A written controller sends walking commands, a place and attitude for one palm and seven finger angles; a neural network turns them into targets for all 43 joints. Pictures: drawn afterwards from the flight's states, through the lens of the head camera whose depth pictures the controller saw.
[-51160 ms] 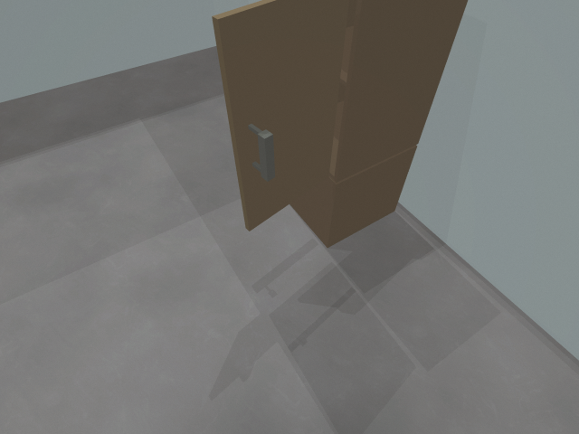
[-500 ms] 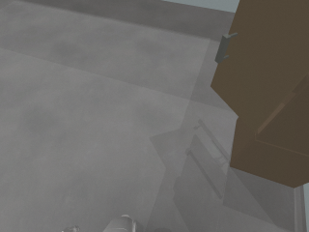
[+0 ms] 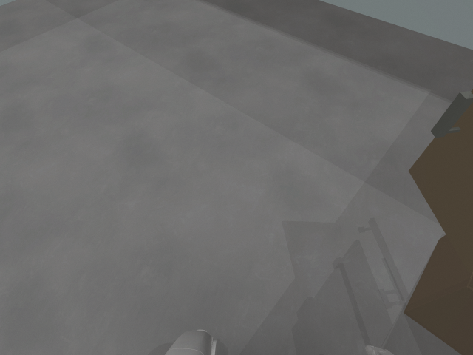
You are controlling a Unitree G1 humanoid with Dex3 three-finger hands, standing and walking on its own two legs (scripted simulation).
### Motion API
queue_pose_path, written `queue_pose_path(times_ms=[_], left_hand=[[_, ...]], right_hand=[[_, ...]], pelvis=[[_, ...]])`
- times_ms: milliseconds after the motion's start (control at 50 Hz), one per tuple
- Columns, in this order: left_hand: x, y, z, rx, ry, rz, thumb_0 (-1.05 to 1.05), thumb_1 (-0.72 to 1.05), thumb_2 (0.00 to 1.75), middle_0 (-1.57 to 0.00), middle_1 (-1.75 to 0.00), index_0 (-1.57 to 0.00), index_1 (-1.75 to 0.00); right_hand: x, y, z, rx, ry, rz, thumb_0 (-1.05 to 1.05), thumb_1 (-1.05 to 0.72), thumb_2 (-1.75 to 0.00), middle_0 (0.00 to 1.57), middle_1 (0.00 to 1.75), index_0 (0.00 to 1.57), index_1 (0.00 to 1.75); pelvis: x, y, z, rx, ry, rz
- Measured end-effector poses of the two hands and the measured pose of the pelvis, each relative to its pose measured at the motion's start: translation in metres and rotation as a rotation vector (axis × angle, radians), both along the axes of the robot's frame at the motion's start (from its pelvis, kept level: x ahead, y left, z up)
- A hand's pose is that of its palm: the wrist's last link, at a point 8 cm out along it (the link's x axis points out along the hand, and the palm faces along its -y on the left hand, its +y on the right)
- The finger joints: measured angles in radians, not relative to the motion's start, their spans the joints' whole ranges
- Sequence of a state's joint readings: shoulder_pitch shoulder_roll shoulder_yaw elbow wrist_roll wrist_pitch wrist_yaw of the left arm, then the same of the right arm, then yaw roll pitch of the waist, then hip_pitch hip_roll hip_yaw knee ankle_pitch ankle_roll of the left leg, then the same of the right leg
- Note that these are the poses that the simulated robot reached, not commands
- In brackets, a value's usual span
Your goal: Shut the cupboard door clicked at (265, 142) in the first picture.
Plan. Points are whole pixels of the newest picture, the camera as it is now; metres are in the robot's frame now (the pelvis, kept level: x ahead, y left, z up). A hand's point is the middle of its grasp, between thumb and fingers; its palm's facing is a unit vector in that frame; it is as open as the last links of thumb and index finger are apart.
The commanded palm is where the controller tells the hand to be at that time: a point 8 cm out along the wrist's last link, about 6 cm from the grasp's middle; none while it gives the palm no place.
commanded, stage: walk to a spot facing it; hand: left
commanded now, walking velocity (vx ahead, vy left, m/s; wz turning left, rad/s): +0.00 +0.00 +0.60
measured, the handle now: (460, 114) +0.67 -0.52 -0.04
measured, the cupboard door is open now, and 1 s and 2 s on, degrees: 48 48 48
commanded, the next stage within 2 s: turn to face it in 1.06 s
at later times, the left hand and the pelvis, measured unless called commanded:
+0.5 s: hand (128, 334) +0.16 +0.22 -0.14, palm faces +0.28 -0.92 -0.27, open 7.4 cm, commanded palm none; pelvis +0.10 -0.01 -0.01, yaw +18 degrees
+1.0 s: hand out of the picture +0.12 +0.25 -0.19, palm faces +0.63 -0.75 -0.21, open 7.4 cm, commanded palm none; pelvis +0.26 +0.11 -0.01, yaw +36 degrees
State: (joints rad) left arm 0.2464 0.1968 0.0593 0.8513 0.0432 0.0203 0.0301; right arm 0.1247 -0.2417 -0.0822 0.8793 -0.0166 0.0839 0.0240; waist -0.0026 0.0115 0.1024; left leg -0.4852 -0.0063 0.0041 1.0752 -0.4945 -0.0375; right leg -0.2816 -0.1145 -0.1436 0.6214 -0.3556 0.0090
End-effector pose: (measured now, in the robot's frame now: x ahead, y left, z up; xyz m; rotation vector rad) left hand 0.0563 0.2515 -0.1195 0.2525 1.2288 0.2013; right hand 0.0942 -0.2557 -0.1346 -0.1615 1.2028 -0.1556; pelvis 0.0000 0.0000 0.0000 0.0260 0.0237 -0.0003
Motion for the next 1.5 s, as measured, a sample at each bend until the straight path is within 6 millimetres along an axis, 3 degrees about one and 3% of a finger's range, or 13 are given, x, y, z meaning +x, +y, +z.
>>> queue_pose_path(times_ms=[140,220,380,480,580,680,820,920,980,1120,1240,1380,1500], left_hand=[[-0.025,0.013,-0.027,-0.073,0.012,0.131,0.01,0.9,0.9,-0.21,-0.3,-0.21,-0.3],[-0.026,0.022,-0.029,-0.078,0.051,0.168,0.01,0.91,0.9,-0.21,-0.3,-0.21,-0.3],[0.038,0.024,0.003,-0.057,-0.074,0.183,0.01,0.91,0.9,-0.2,-0.3,-0.2,-0.3],[0.081,0.017,0.007,-0.004,-0.177,0.198,0.01,0.91,0.9,-0.2,-0.3,-0.2,-0.3],[0.073,0.003,0.012,-0.004,-0.147,0.316,0.01,0.91,0.9,-0.2,-0.3,-0.2,-0.3],[0.047,-0.017,0.005,-0.064,-0.032,0.447,0.01,0.91,0.9,-0.2,-0.3,-0.2,-0.3],[0.002,-0.037,-0.017,-0.172,0.157,0.644,0.01,0.91,0.9,-0.2,-0.3,-0.2,-0.3],[-0.01,-0.015,-0.04,-0.224,0.268,0.719,0.01,0.91,0.9,-0.21,-0.3,-0.21,-0.3],[0.017,0.024,-0.039,-0.183,0.216,0.733,0.01,0.91,0.9,-0.2,-0.3,-0.2,-0.3],[0.128,0.121,-0.009,-0.066,-0.064,0.709,0.01,0.91,0.9,-0.2,-0.3,-0.2,-0.3],[0.222,0.174,0.011,-0.012,-0.208,0.674,0.01,0.91,0.9,-0.2,-0.3,-0.2,-0.3],[0.31,0.187,-0.001,-0.012,-0.208,0.605,0.01,0.91,0.9,-0.2,-0.3,-0.2,-0.3],[0.326,0.159,-0.01,-0.086,-0.083,0.608,0.0,0.91,0.9,-0.2,-0.3,-0.2,-0.3]], right_hand=[[0.042,0.027,0.005,-0.038,-0.025,0.155,0.01,-0.91,-0.9,0.2,0.3,0.19,0.3],[0.048,0.037,0.011,-0.053,-0.03,0.193,0.01,-0.91,-0.9,0.2,0.3,0.2,0.3],[0.037,0.028,0.01,-0.031,0.117,0.205,0.01,-0.91,-0.9,0.2,0.3,0.2,0.3],[0.058,0.008,-0.012,-0.015,0.201,0.219,0.01,-0.91,-0.9,0.2,0.3,0.2,0.3],[0.127,0.009,-0.006,-0.027,0.184,0.305,0.01,-0.91,-0.9,0.2,0.3,0.2,0.3],[0.222,0.045,0.012,-0.019,0.079,0.42,0.01,-0.91,-0.9,0.2,0.3,0.19,0.3],[0.353,0.147,0.02,-0.012,-0.062,0.655,0.01,-0.92,-0.9,0.19,0.3,0.19,0.3],[0.418,0.223,0.016,-0.009,-0.216,0.755,0.01,-0.91,-0.9,0.2,0.3,0.19,0.3],[0.427,0.241,0.02,-0.027,-0.203,0.774,0.0,-0.91,-0.9,0.2,0.3,0.19,0.3],[0.42,0.256,0.024,-0.034,-0.044,0.76,0.0,-0.91,-0.9,0.2,0.3,0.2,0.3],[0.425,0.25,0.021,-0.052,0.082,0.704,0.01,-0.92,-0.9,0.2,0.3,0.2,0.3],[0.45,0.241,-0.008,-0.06,0.192,0.611,0.01,-0.91,-0.9,0.2,0.3,0.2,0.3],[0.492,0.255,-0.01,-0.054,0.19,0.567,0.01,-0.91,-0.9,0.2,0.3,0.2,0.3]], pelvis=[[0.013,0.014,-0.012,-0.015,0.007,0.114],[0.023,0.016,-0.008,-0.012,0.002,0.138],[0.06,0.007,0.008,-0.029,0.01,0.22],[0.098,-0.01,-0.006,-0.014,0.007,0.286],[0.132,-0.008,0.003,-0.015,0.001,0.372],[0.166,0.003,0.013,-0.013,0.007,0.46],[0.21,0.042,0.003,-0.029,-0.003,0.561],[0.238,0.085,-0.021,-0.04,-0.017,0.602],[0.253,0.101,-0.015,-0.04,-0.018,0.624],[0.298,0.134,0.009,-0.046,-0.01,0.694],[0.348,0.156,0.015,-0.037,-0.009,0.734],[0.418,0.178,-0.003,-0.003,-0.027,0.685],[0.447,0.185,0.001,-0.017,-0.028,0.64]])
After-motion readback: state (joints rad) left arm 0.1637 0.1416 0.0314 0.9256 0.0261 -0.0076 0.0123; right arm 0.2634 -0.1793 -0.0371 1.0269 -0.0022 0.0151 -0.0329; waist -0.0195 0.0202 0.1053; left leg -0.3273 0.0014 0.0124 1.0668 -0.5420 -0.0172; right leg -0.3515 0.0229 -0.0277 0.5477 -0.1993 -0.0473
